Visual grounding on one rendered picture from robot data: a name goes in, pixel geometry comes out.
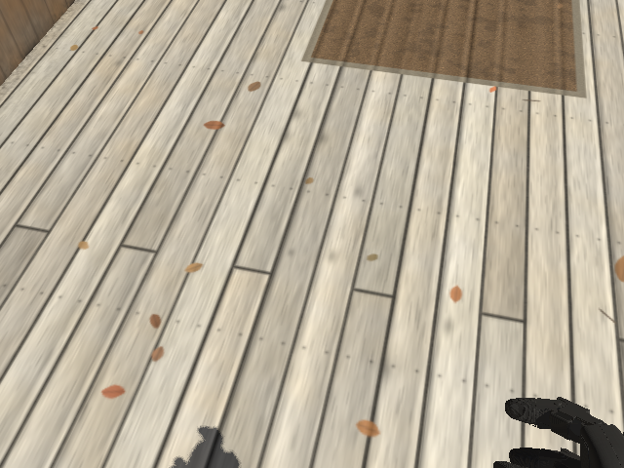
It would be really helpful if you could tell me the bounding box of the right robot hand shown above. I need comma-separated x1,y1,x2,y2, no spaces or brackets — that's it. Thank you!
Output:
493,397,624,468

